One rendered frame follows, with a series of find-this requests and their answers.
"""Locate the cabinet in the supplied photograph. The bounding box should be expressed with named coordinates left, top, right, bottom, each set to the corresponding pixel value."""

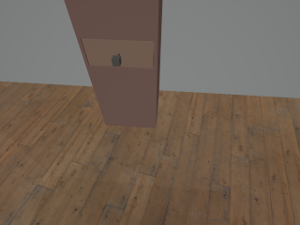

left=64, top=0, right=163, bottom=128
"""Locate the drawer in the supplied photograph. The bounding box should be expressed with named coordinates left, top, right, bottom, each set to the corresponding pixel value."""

left=82, top=38, right=155, bottom=68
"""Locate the handle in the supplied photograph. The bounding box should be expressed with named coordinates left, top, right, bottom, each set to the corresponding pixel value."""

left=112, top=53, right=122, bottom=67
